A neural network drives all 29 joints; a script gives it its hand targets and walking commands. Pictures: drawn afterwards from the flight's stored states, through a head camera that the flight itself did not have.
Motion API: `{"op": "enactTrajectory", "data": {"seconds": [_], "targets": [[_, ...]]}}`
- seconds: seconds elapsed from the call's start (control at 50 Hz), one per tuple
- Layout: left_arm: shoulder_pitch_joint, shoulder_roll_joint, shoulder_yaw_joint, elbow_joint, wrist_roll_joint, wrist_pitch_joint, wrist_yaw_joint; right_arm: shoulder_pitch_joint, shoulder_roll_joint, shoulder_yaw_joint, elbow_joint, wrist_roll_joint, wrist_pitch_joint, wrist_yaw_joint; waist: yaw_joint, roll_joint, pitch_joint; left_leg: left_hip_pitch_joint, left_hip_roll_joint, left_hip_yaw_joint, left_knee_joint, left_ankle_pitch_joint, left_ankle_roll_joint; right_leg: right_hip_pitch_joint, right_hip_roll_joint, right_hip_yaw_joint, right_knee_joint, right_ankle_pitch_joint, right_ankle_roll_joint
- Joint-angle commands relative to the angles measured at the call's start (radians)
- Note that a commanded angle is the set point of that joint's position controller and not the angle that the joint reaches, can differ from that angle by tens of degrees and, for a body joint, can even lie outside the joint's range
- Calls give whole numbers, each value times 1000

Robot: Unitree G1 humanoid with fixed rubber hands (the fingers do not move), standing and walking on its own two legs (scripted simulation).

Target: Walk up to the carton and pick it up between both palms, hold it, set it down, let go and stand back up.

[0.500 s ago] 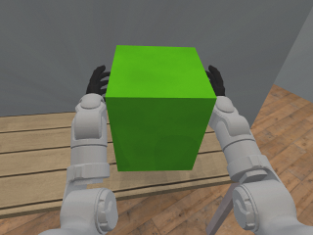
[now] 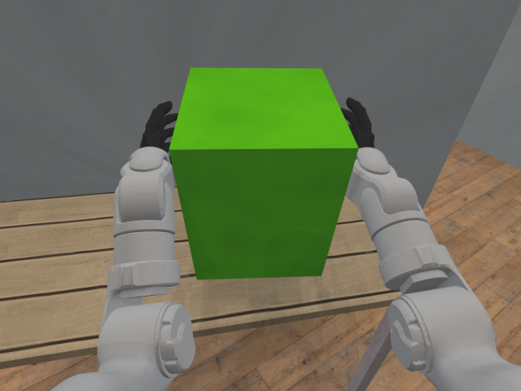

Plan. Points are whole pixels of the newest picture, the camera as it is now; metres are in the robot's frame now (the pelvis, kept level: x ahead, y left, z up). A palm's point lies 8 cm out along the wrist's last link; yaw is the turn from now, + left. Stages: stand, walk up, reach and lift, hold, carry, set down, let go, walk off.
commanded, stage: reach and lift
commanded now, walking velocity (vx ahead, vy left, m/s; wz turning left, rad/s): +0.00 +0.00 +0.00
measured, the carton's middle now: (258, 175) +0.39 +0.00 +0.19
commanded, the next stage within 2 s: hold in 0.06 s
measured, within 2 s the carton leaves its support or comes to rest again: neither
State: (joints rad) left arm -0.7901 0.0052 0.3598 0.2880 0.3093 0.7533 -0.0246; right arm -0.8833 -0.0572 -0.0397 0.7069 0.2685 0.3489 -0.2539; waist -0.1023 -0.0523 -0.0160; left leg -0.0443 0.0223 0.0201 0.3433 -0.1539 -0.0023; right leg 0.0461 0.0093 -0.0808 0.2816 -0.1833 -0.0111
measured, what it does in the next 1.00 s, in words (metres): stands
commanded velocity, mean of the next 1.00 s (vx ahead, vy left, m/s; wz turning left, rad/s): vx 0.00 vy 0.00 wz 0.00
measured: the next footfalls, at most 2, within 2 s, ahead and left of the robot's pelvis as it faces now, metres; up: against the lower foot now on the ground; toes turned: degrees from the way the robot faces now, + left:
none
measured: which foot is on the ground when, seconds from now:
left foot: down 0.00-1.00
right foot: down 0.00-1.00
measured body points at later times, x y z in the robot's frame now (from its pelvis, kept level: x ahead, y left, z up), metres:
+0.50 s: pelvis +0.00 +0.00 +0.00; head -0.08 +0.02 +0.44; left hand +0.38 +0.15 +0.26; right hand +0.39 -0.14 +0.28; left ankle +0.03 +0.12 -0.75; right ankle -0.01 -0.10 -0.75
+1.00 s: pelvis +0.00 -0.01 +0.00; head -0.08 +0.02 +0.44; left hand +0.38 +0.15 +0.26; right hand +0.39 -0.14 +0.27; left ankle +0.03 +0.12 -0.75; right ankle -0.01 -0.10 -0.75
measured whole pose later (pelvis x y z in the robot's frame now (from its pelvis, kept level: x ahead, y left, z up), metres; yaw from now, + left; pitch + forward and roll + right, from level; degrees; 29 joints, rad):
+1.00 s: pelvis +0.00 -0.01 +0.00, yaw +0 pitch -7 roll -1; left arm -0.83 0.03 0.37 0.30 0.27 0.83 -0.02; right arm -0.97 -0.09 0.00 0.72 0.36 0.47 -0.30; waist -0.09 -0.03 -0.08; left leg -0.07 0.03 0.01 0.36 -0.16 -0.01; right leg 0.02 0.02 -0.08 0.30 -0.19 -0.02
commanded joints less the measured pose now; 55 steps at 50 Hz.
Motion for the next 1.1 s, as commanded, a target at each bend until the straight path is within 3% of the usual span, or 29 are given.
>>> {"op": "enactTrajectory", "data": {"seconds": [0.0,0.18,0.3,0.58,1.08], "targets": [[-706,-580,-454,-55,-137,-58,-108,-750,619,316,-248,89,-3,80,-6,74,-321,155,-56,-6,-17,188,-19,-51,46,15,-45,191,84],[-700,-582,-498,-156,-176,-5,-77,-760,605,372,-300,178,53,68,-6,97,-363,178,-49,-11,15,286,-37,-42,60,25,-37,202,76],[-751,-570,-473,-126,-169,17,-91,-774,608,319,-245,170,100,72,-2,97,-300,113,-47,-6,-20,172,-34,-58,54,32,-43,124,74],[-794,-546,-415,-62,-166,3,-103,-807,625,313,-211,198,132,58,8,73,-323,105,-60,-11,-11,175,-30,-54,50,40,-41,179,88],[-788,-556,-442,-99,-181,8,-97,-798,619,326,-249,212,140,50,0,92,-339,120,-57,-18,-1,206,-42,-59,55,37,-37,181,85]]}}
